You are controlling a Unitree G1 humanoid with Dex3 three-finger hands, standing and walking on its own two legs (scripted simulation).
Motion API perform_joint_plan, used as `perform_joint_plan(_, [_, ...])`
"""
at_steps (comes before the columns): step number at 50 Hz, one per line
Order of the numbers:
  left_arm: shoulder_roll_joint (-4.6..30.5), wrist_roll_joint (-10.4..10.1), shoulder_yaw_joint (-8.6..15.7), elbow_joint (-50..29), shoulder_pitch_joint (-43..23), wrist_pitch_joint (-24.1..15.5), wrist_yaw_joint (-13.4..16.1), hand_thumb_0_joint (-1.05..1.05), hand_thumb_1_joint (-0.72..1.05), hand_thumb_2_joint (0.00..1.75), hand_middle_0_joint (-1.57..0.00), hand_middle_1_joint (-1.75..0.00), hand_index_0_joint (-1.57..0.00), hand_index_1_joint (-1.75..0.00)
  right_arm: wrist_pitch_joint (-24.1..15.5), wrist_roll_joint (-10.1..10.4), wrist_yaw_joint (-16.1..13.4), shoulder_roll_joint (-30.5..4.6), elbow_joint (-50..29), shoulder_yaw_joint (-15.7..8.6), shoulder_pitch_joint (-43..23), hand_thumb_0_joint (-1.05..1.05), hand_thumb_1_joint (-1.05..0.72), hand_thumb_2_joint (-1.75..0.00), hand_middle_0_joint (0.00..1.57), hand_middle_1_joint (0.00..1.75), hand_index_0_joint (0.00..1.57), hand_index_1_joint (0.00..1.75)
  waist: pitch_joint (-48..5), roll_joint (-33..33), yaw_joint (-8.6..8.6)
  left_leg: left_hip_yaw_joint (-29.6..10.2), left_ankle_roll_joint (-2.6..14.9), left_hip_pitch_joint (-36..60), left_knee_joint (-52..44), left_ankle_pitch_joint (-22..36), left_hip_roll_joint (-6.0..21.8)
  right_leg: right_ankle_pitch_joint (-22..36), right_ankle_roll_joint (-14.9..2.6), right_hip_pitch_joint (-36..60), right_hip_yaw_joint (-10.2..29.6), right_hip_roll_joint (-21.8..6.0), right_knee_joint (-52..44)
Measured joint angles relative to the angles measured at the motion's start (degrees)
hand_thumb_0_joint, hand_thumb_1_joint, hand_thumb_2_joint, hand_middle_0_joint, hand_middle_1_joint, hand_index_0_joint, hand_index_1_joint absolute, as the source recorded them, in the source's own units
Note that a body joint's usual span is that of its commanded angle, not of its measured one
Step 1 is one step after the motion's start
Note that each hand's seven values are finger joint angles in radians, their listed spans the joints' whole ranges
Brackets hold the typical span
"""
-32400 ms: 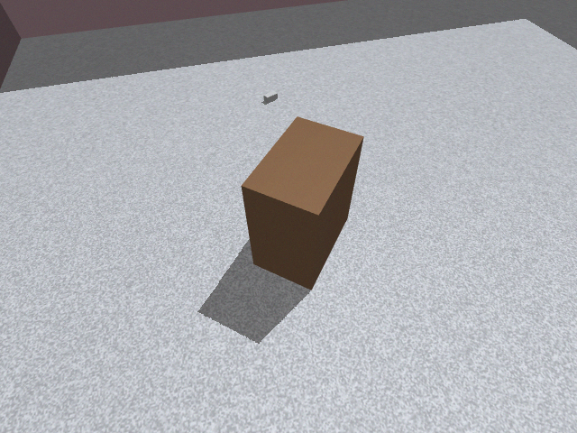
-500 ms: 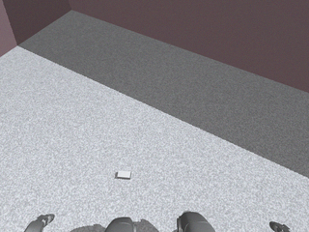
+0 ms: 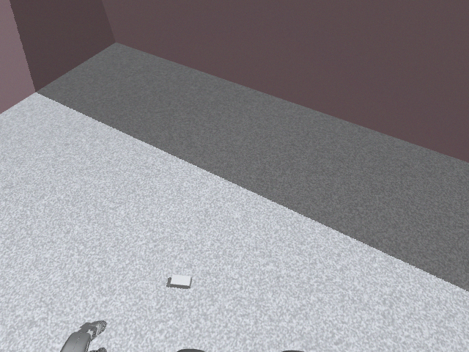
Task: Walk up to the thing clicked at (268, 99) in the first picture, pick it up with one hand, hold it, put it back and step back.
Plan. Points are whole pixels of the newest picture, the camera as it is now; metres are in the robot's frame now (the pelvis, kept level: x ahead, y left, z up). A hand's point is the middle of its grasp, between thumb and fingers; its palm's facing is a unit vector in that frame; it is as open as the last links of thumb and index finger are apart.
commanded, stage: walk up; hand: left
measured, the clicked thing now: (181, 281) +0.43 +0.26 -0.75
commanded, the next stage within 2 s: stand in 0.92 s
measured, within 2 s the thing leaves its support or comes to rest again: neither
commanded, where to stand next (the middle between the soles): +0.05 +0.01 m, yaw +1 degrees
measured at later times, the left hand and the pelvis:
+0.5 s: hand out of the picture +0.07 +0.27 -0.14, palm faces +0.03 -0.94 -0.33, open 7.4 cm; pelvis +0.00 +0.01 +0.02, yaw +1 degrees
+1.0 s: hand out of the picture +0.08 +0.28 -0.14, palm faces +0.02 -0.94 -0.34, open 7.4 cm; pelvis +0.01 +0.02 +0.02, yaw +1 degrees
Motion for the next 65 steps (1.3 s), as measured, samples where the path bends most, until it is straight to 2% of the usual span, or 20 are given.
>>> perform_joint_plan(12, [-0.1,0.1,-0.3,6.6,-1.6,-0.7,-0.3,0.00,0.90,0.90,-0.20,-0.30,-0.20,-0.30,-0.6,0.4,0.3,-1.0,3.1,0.4,-4.4,0.00,-0.91,-0.90,0.20,0.30,0.20,0.30,-2.1,2.0,0.53,-0.3,0.34,3.7,-8.2,4.7,-0.4,4.8,0.57,4.2,-0.3,-0.5,-8.9])
perform_joint_plan(23, [0.0,0.2,0.0,10.0,-2.0,-0.7,-0.2,0.00,0.90,0.90,-0.20,-0.30,-0.20,-0.30,-0.4,0.0,0.4,-0.5,6.3,0.4,-5.4,0.00,-0.91,-0.90,0.20,0.30,0.20,0.30,-2.2,1.2,0.83,-0.4,0.70,4.7,-11.6,6.6,-0.5,7.4,1.10,5.9,-0.4,-0.7,-13.5])
perform_joint_plan(44, [-0.6,0.2,-0.2,11.7,-2.0,-0.5,0.0,0.00,0.90,0.90,-0.20,-0.30,-0.20,-0.30,-0.4,0.0,0.1,0.3,8.4,-0.2,-5.0,0.00,-0.91,-0.90,0.20,0.30,0.20,0.30,-2.7,0.9,0.30,-0.3,1.52,5.8,-13.6,7.2,-1.5,7.6,2.02,6.9,-0.3,-1.7,-15.2])
perform_joint_plan(65, [-0.5,0.5,-1.1,11.2,-1.3,-0.9,0.3,0.00,0.90,0.90,-0.20,-0.30,-0.20,-0.30,-0.3,0.0,0.1,-0.5,8.3,0.3,-5.3,0.00,-0.91,-0.90,0.20,0.30,0.20,0.30,-2.6,1.3,0.10,-0.6,1.26,6.2,-14.1,7.1,-1.4,7.2,1.82,7.2,-0.6,-1.6,-15.2])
